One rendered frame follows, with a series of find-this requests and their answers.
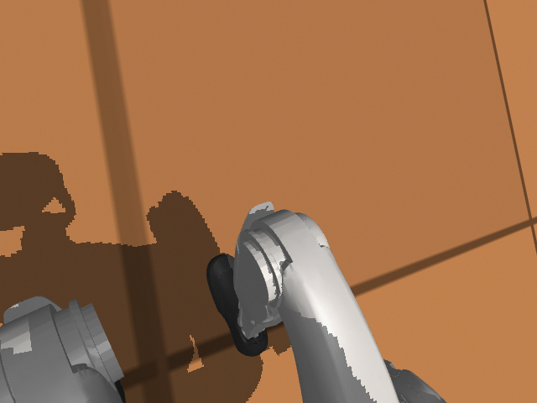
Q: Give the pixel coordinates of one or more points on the right robot foot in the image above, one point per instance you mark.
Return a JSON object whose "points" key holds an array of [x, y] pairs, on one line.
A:
{"points": [[219, 274]]}

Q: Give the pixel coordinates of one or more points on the right robot hand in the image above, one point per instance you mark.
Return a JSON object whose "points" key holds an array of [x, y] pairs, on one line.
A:
{"points": [[410, 388]]}

